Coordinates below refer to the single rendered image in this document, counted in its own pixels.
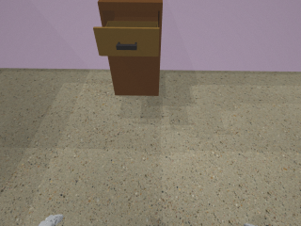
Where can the handle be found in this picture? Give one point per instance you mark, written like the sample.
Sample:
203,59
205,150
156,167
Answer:
126,46

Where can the left robot hand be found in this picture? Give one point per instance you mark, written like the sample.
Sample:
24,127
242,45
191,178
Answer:
52,220

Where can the cabinet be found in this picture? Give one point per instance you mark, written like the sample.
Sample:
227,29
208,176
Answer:
134,75

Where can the drawer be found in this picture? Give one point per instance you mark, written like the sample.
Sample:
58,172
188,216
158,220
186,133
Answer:
144,33

